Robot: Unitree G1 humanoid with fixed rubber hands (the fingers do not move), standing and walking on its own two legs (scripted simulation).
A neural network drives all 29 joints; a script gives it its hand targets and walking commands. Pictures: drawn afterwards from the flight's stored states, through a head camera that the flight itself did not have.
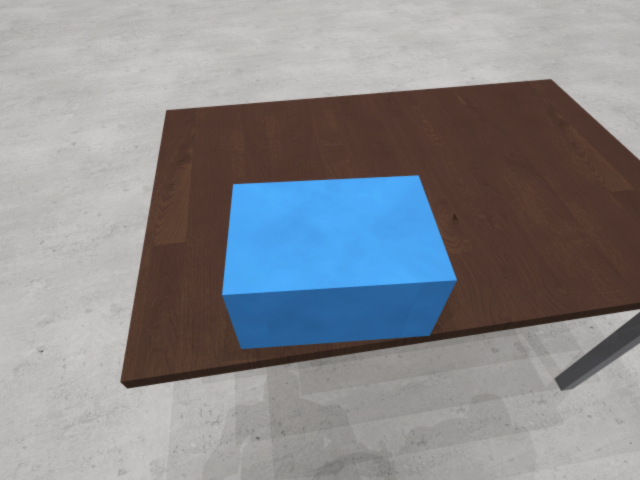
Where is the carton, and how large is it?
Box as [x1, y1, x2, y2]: [222, 175, 456, 348]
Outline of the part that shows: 418,175 233,184 222,295 241,348 429,335 456,279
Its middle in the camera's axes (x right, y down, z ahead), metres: +0.02 +0.03 +0.64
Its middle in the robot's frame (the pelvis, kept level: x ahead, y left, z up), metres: +0.45 +0.00 -0.04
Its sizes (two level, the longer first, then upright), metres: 0.312 0.214 0.165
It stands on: a table, 0.65 m high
